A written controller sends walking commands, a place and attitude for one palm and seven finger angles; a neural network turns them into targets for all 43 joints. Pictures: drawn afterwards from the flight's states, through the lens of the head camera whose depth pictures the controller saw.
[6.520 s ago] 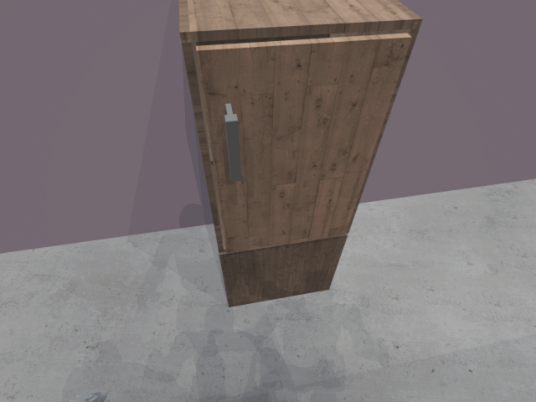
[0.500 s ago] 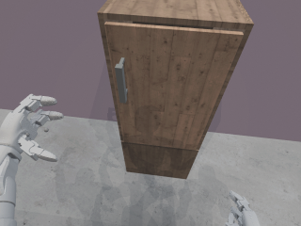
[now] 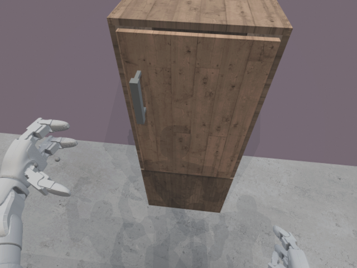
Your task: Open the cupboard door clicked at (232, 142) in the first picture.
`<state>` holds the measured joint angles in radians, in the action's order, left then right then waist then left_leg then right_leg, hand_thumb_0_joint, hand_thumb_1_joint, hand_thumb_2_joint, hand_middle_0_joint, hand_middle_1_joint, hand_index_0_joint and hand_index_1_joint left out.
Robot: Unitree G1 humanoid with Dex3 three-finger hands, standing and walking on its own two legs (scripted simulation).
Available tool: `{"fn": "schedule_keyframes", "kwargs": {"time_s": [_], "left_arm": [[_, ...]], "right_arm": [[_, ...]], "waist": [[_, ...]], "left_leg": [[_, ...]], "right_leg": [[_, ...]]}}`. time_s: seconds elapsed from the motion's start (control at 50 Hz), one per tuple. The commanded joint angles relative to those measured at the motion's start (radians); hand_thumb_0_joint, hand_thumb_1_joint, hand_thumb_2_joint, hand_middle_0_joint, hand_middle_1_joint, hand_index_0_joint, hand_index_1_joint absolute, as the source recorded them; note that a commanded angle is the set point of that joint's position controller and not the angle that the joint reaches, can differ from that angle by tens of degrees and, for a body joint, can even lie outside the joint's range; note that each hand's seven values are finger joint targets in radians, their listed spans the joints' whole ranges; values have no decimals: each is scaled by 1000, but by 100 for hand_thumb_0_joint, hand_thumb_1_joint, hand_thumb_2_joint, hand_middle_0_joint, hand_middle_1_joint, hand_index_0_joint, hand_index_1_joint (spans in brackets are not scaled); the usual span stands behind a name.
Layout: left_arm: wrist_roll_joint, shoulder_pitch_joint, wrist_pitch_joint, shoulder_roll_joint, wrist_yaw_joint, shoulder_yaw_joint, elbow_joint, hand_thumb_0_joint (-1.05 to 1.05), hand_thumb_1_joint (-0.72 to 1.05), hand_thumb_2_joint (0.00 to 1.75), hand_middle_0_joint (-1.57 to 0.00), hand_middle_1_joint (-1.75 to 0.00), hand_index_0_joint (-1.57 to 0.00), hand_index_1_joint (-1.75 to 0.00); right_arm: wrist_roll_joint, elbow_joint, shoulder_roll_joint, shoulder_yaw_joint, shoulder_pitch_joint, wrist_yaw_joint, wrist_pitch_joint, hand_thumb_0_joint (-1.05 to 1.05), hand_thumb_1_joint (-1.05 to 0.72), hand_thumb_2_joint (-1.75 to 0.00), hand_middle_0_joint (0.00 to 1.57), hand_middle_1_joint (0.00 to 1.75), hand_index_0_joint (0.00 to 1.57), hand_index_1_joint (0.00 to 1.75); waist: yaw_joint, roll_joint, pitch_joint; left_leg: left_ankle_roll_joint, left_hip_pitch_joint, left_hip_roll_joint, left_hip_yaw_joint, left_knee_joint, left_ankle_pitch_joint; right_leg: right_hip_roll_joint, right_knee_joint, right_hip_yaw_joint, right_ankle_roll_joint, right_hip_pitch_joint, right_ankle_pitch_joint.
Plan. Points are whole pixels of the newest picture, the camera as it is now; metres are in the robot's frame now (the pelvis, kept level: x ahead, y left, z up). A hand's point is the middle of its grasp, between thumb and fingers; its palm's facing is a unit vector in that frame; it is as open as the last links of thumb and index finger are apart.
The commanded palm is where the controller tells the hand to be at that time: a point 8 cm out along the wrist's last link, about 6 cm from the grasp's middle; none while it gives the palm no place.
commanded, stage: move the hooked fingers beside the handle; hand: left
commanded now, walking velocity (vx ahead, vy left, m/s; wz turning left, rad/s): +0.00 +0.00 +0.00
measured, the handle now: (139, 98) +0.52 +0.15 +0.09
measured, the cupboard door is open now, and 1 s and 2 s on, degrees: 0 0 0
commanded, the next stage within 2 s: none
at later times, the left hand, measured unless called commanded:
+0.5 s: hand (81, 136) +0.36 +0.25 +0.11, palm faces -0.01 -1.00 -0.02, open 14.0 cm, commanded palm +0.33 +0.31 +0.11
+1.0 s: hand (94, 119) +0.42 +0.24 +0.10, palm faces -0.04 -1.00 +0.00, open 14.0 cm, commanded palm +0.39 +0.29 +0.10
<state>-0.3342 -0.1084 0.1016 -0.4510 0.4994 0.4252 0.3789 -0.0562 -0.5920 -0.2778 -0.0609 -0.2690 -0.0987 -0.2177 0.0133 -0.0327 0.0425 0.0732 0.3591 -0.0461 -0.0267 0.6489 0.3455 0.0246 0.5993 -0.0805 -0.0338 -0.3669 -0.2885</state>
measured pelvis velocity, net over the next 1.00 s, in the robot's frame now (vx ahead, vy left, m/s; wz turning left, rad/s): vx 0.01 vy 0.00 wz -0.03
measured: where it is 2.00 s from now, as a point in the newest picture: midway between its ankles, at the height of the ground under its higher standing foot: outside the picture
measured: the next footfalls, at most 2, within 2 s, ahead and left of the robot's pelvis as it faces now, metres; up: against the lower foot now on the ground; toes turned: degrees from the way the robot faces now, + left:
none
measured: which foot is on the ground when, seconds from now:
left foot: down 0.00-1.00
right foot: down 0.00-1.00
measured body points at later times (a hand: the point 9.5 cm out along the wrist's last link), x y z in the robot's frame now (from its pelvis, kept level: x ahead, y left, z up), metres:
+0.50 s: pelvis +0.00 -0.01 +0.00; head +0.04 -0.01 +0.45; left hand +0.36 +0.31 +0.11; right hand +0.12 -0.28 -0.09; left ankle -0.01 +0.07 -0.72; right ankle +0.01 -0.10 -0.72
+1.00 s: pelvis +0.01 +0.00 -0.01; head +0.06 +0.01 +0.44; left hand +0.42 +0.30 +0.11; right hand +0.09 -0.27 -0.11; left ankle -0.01 +0.07 -0.72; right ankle +0.01 -0.10 -0.72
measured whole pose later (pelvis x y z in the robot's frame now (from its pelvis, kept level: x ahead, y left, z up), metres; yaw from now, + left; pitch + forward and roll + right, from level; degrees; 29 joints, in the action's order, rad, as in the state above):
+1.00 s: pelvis +0.01 +0.00 -0.01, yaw -2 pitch +10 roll -2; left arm -0.24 -0.57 0.22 -0.51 0.46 0.40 0.88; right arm -0.05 -0.61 -0.29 -0.05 -0.34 -0.08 -0.09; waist -0.06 -0.01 0.06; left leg 0.07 0.50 -0.03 -0.05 0.70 0.37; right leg 0.04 0.65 -0.06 -0.04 -0.51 -0.30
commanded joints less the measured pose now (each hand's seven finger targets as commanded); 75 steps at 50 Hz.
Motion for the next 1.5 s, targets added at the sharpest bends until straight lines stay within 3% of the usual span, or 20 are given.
{"fn": "schedule_keyframes", "kwargs": {"time_s": [0.0, 0.12, 0.16, 0.26, 0.36, 0.48, 0.54, 0.6, 0.64, 0.68, 0.8, 0.88, 0.98, 1.1, 1.16, 1.28, 1.32, 1.36, 1.42, 1.48], "left_arm": [[-34, -245, 72, -276, 6, 99, -212, 0, -50, 30, -30, -120, -30, -120], [-17, -418, 79, -257, -2, 43, -126, 0, -50, 30, -30, -120, -30, -120], [-7, -455, 86, -317, -8, 77, -94, 0, -50, 30, -30, -120, -30, -120], [5, -534, 113, -313, -3, 54, -34, 0, -50, 30, -30, -120, -30, -120], [6, -532, 108, -335, 1, 73, 69, 0, -50, 30, -30, -120, -30, -120], [22, -592, 128, -394, -5, 112, 113, 0, -50, 30, -30, -120, -30, -120], [20, -594, 153, -359, -6, 89, 84, 0, -50, 30, -30, -120, -30, -120], [21, -623, 148, -373, -3, 96, 136, 0, -50, 30, -30, -120, -30, -120], [29, -671, 148, -333, -4, 48, 144, 0, -50, 30, -30, -120, -30, -120], [33, -671, 145, -383, -11, 92, 169, 0, -50, 30, -30, -120, -30, -120], [57, -764, 172, -389, -26, 76, 235, 0, -50, 30, -30, -120, -30, -120], [63, -839, 187, -349, -30, 29, 275, 0, -50, 30, -30, -120, -30, -120], [73, -831, 190, -387, -42, 65, 326, 0, -50, 30, -30, -120, -30, -120], [81, -896, 213, -359, -57, 38, 332, 0, -50, 30, -30, -120, -30, -120], [88, -982, 221, -314, -60, -17, 356, 0, -50, 30, -30, -120, -30, -120], [105, -1012, 243, -364, -76, 22, 412, 0, -50, 30, -30, -120, -30, -120], [109, -1044, 246, -306, -79, -29, 426, 0, -50, 30, -30, -120, -30, -120], [112, -1070, 252, -368, -92, 19, 472, 0, -50, 30, -30, -120, -30, -120], [129, -1096, 261, -331, -98, -15, 483, 0, -50, 30, -30, -120, -30, -120], [137, -1112, 266, -402, -106, 35, 542, 0, -50, 30, -30, -120, -30, -120]], "right_arm": [[-6, 151, -144, 62, 62, -8, -54, 0, -90, -90, 20, 30, 20, 30], [-12, 125, -146, 58, 57, -24, -42, 0, -90, -90, 20, 30, 20, 30], [-9, 118, -151, 57, 49, -26, -34, 0, -90, -90, 20, 30, 20, 30], [-9, 117, -148, 55, 37, -22, -25, 0, -90, -90, 20, 30, 20, 30], [-8, 116, -157, 59, 8, -11, -8, 0, -90, -90, 20, 30, 20, 30], [-8, 116, -164, 68, -27, -2, 19, 0, -90, -90, 20, 30, 20, 30], [-8, 119, -159, 73, -38, 1, 24, 0, -90, -90, 20, 30, 20, 30], [-9, 109, -168, 77, -59, 1, 38, 0, -90, -90, 20, 30, 20, 30], [-12, 104, -164, 76, -59, 0, 41, 0, -90, -90, 20, 30, 20, 30], [-9, 104, -170, 79, -74, 2, 50, 0, -90, -90, 20, 30, 20, 30], [-5, 96, -172, 76, -93, 5, 72, 0, -90, -90, 20, 30, 20, 30], [-6, 87, -171, 77, -109, 9, 86, 0, -90, -90, 20, 30, 20, 30], [-1, 87, -178, 79, -130, 17, 108, 0, -90, -90, 20, 30, 20, 30], [5, 78, -179, 85, -151, 25, 129, 0, -90, -90, 20, 30, 20, 30], [4, 64, -178, 83, -156, 25, 140, 0, -90, -90, 20, 30, 20, 30], [12, 42, -187, 88, -186, 32, 160, 0, -90, -90, 20, 30, 20, 30], [13, 42, -183, 85, -185, 36, 164, 0, -90, -90, 20, 30, 20, 30], [17, 30, -192, 87, -200, 33, 172, 0, -90, -90, 20, 30, 20, 30], [21, 28, -188, 87, -211, 38, 181, 0, -90, -90, 20, 30, 20, 30], [24, 21, -198, 85, -226, 38, 193, 0, -90, -90, 20, 30, 20, 30]], "waist": [[0, -29, 220], [-37, -34, 175], [-29, -27, 187], [-30, -75, 242], [-25, -8, 251], [-32, -23, 286], [-32, -76, 328], [-44, -13, 317], [-57, -63, 291], [-46, -22, 320], [-55, -57, 331], [-76, -39, 330], [-61, -32, 360], [-76, -50, 394], [-105, -57, 350], [-103, -70, 389], [-112, -110, 382], [-112, -53, 370], [-121, -96, 403], [-121, -47, 389]], "left_leg": [[-56, -103, 51, 99, -102, -288], [-46, -75, 47, 93, -100, -187], [-43, -53, 44, 85, -93, -169], [-43, -59, 40, 79, -77, -213], [-39, -6, 39, 68, -63, -247], [-35, 19, 40, 54, -51, -270], [-36, -22, 41, 51, -47, -307], [-32, 4, 43, 51, -46, -288], [-35, -11, 44, 56, -51, -278], [-32, -9, 45, 56, -45, -297], [-39, -11, 48, 64, -43, -295], [-43, -36, 56, 73, -33, -334], [-50, -33, 59, 75, -24, -388], [-66, -84, 68, 90, -12, -449], [-68, -84, 72, 96, -7, -444], [-83, -108, 80, 112, 3, -474], [-89, -120, 81, 119, 3, -456], [-82, -78, 80, 119, 6, -435], [-90, -108, 82, 124, 14, -456], [-75, -43, 77, 112, 19, -408]], "right_leg": [[-9, -56, 40, -7, 63, 197], [-13, -64, 48, -3, 8, 122], [-19, -69, 64, -5, 35, 107], [-21, -52, 73, -8, 57, 158], [-21, -38, 78, -3, 81, 219], [-19, -24, 90, 3, 91, 265], [-16, -18, 87, 1, 85, 292], [-13, -18, 88, 6, 79, 287], [-13, -22, 82, 3, 36, 261], [-11, -17, 86, 3, 62, 283], [-8, -6, 80, -3, 29, 255], [-3, 1, 72, -2, -10, 267], [-2, 14, 70, -3, -4, 295], [3, 21, 62, -1, -51, 285], [3, 21, 55, -2, -100, 260], [7, 28, 53, -2, -127, 245], [7, 32, 49, -2, -166, 212], [7, 36, 46, -4, -147, 213], [7, 42, 48, 1, -177, 208], [11, 47, 54, 0, -149, 217]]}}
